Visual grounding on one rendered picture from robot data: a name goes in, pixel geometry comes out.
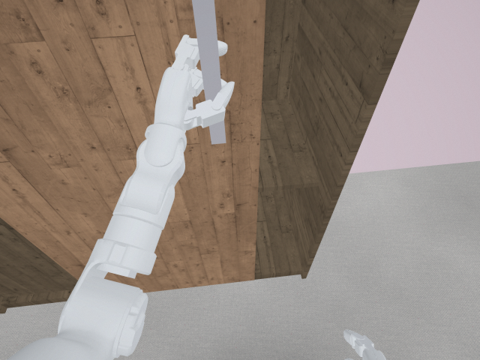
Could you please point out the wardrobe door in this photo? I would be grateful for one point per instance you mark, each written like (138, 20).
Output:
(79, 80)
(25, 269)

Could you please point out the right robot hand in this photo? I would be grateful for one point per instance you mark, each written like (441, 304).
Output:
(363, 346)

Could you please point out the robot left upper arm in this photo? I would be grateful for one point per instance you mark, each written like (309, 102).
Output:
(104, 320)

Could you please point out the handle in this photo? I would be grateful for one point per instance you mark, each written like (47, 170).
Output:
(207, 39)

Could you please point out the left robot forearm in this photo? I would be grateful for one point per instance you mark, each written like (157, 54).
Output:
(129, 243)

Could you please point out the left robot hand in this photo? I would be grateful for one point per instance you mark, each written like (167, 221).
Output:
(181, 82)

